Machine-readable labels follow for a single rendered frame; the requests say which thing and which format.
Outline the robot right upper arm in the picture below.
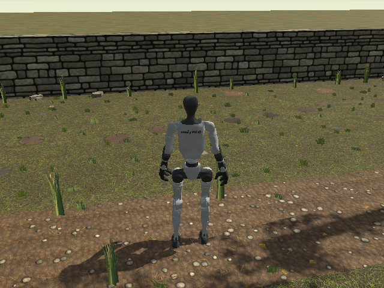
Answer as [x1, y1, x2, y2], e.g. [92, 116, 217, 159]
[203, 121, 220, 154]

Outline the robot left upper arm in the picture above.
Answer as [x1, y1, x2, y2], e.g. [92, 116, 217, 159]
[164, 121, 179, 154]

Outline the robot left shin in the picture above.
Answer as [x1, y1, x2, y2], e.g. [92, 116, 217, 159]
[172, 199, 181, 240]

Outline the left robot hand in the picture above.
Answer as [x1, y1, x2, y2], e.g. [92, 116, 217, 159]
[159, 168, 172, 181]

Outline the right robot forearm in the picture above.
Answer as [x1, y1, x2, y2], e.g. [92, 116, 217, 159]
[214, 145, 227, 172]

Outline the left robot forearm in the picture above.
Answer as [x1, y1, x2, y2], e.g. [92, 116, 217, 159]
[160, 146, 170, 170]

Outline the robot right thigh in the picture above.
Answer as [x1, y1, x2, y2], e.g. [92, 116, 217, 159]
[200, 167, 212, 208]

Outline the right robot hand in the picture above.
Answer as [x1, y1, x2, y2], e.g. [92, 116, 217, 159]
[215, 170, 229, 186]

